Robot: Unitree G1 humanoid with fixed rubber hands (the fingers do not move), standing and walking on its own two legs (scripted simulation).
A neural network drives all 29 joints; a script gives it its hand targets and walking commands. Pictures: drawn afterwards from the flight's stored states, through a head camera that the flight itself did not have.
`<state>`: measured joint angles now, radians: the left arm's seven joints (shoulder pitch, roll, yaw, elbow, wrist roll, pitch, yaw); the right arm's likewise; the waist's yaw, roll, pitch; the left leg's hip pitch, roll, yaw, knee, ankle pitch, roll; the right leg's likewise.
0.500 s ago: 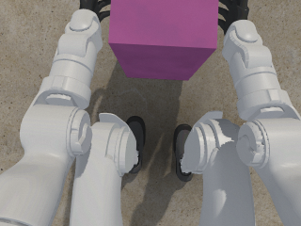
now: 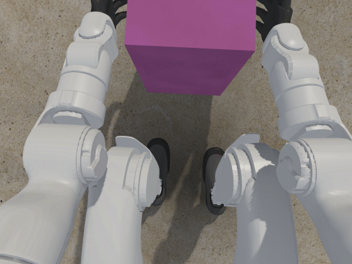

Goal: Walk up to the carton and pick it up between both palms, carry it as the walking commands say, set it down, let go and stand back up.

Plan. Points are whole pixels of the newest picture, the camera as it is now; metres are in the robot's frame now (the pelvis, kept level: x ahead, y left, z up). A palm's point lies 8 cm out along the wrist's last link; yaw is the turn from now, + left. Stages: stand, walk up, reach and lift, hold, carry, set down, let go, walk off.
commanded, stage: set down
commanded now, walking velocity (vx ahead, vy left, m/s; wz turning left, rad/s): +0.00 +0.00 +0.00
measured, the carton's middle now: (187, 39) +0.52 -0.01 -0.23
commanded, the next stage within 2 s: none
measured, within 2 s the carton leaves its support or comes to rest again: rests again in 1.04 s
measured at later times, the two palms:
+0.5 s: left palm (105, 11) +0.55 +0.14 -0.15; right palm (274, 21) +0.53 -0.16 -0.15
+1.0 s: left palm (100, 29) +0.53 +0.16 -0.17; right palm (279, 39) +0.51 -0.18 -0.18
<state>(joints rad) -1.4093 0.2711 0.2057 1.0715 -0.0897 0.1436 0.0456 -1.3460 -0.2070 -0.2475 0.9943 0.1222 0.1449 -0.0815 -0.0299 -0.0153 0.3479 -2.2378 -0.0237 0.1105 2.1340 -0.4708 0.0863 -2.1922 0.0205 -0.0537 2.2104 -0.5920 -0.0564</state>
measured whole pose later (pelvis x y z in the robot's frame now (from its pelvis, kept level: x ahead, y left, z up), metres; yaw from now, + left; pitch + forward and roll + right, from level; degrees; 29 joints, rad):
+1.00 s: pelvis +0.01 +0.00 +0.00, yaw -1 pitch +35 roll +0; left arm -1.37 0.32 0.07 1.16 -0.11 0.02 0.11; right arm -1.30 -0.26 -0.15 1.09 0.12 0.00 -0.15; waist -0.02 -0.02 0.35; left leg -2.25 -0.02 0.11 2.14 -0.49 0.09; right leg -2.21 0.03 -0.05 2.21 -0.61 -0.05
